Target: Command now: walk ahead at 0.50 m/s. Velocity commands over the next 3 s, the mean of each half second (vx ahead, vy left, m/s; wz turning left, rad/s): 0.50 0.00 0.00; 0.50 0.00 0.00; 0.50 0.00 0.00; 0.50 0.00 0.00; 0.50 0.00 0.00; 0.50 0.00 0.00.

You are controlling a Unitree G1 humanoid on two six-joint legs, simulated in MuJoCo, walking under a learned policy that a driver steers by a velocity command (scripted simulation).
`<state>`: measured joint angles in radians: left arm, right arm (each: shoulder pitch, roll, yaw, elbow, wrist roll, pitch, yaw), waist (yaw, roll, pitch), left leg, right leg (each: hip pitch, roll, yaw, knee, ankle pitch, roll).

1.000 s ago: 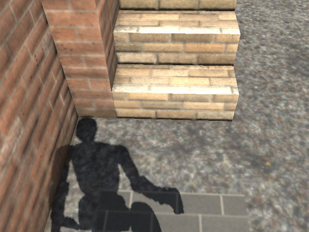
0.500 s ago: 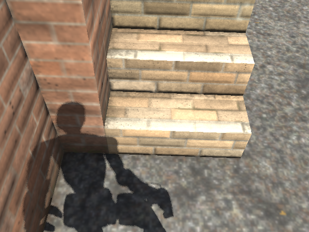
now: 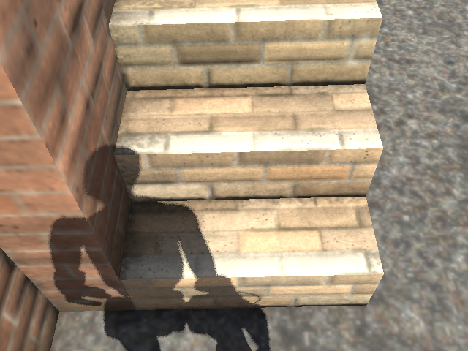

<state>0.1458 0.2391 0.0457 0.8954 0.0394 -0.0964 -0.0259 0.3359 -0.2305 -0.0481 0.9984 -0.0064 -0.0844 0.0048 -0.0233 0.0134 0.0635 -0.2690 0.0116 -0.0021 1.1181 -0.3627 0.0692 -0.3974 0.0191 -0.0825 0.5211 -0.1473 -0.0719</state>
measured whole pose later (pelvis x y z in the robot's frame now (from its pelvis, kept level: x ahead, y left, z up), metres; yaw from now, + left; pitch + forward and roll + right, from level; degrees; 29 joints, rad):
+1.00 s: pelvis +0.34 -0.03 +0.02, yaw +0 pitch +0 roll +1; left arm 0.28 0.18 -0.01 1.01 0.02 -0.09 0.02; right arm 0.23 -0.17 -0.02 0.93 -0.04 -0.02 -0.03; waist -0.01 0.02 -0.02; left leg -0.45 0.04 0.06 1.06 -0.36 0.02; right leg -0.17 0.03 -0.07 0.37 -0.21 -0.07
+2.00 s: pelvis +0.63 -0.15 +0.20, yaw -1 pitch -2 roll +3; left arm 0.54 0.14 0.02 1.04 0.04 -0.11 -0.02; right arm 0.08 -0.04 0.00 0.71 0.00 0.00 -0.06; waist 0.05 0.02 -0.03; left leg -1.28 -0.19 -0.11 2.40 -0.13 0.08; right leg -0.23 -0.03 -0.12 0.69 -0.44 -0.07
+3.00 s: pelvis +1.10 -0.08 +0.60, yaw +2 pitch +0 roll -3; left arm 0.46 0.20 0.07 1.04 0.06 -0.16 -0.02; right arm 0.02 -0.15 -0.02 0.58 0.02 -0.05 -0.03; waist 0.05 -0.01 -0.07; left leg -0.98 -0.02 -0.11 1.97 -0.33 0.06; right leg -0.32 -0.12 -0.06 0.61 -0.30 -0.01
